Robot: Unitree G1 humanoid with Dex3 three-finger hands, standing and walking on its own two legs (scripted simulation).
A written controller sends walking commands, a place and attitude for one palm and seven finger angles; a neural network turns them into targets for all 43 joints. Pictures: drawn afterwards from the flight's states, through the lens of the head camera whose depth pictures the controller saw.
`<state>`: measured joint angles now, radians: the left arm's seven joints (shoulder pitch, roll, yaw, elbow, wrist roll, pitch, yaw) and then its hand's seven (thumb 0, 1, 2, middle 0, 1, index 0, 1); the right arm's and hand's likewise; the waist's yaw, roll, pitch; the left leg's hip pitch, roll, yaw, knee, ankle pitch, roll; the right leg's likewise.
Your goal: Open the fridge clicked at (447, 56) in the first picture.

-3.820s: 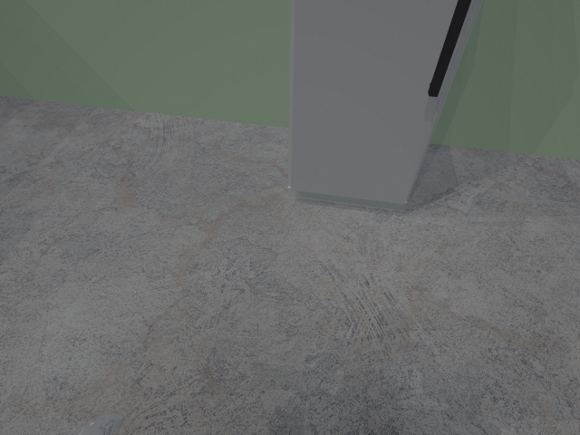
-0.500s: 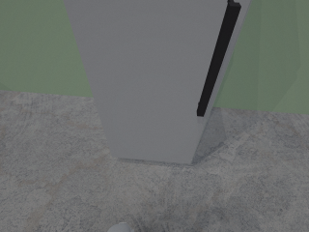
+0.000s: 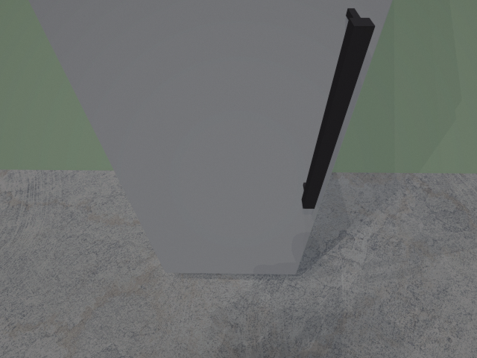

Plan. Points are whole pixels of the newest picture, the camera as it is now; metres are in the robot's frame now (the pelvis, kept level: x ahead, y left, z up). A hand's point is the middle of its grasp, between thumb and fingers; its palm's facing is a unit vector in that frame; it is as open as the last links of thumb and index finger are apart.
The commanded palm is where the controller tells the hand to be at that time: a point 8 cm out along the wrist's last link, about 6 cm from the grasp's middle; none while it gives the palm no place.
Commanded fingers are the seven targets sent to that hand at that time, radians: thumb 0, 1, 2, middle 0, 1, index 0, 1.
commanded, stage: come to a stop and stand still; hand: right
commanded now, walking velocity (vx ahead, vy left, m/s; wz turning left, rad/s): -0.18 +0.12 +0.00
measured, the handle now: (324, 131) +0.50 -0.15 +0.11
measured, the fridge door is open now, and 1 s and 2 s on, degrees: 0 0 0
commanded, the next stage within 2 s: look again from close up in 1.94 s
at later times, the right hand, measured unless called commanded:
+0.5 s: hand out of the picture -0.06 -0.14 -0.15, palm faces +0.04 +0.97 -0.23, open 7.4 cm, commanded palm none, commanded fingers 0.00 -0.90 -0.90 0.20 0.30 0.20 0.30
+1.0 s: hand out of the picture -0.09 -0.18 -0.17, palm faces +0.06 +0.99 -0.16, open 7.4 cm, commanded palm none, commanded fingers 0.00 -0.90 -0.90 0.20 0.30 0.20 0.30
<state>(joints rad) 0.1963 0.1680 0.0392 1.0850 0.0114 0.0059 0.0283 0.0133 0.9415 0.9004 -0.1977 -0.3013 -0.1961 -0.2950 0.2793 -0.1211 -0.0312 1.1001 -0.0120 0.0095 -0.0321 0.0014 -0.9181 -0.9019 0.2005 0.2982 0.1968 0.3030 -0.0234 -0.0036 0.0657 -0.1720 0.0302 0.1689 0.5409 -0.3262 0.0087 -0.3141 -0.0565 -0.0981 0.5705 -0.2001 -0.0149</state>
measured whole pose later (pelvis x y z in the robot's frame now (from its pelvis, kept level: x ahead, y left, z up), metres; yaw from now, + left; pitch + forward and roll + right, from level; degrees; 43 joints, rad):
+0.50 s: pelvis -0.06 +0.04 +0.02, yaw +2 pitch -2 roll -2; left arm 0.25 0.20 0.07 1.08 0.02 0.05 0.00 0.00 0.93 0.90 -0.20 -0.30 -0.20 -0.30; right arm 0.33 -0.14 -0.03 1.07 -0.02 0.02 -0.02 0.00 -0.90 -0.90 0.20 0.30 0.19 0.30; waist -0.01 -0.02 -0.03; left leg -0.15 0.04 0.05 0.42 -0.26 0.02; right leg -0.38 -0.04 -0.05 0.76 -0.30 0.02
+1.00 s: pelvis -0.08 -0.02 +0.01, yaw +0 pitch -2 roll +0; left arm 0.25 0.15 0.01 1.13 0.01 -0.01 0.04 0.02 0.95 0.90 -0.20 -0.30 -0.20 -0.30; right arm 0.28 -0.16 -0.02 1.16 -0.01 0.02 -0.03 0.00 -0.91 -0.90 0.20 0.30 0.19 0.30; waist -0.02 0.03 0.03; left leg -0.15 0.10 0.06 0.41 -0.22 -0.06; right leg -0.13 0.00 -0.11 0.42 -0.26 -0.04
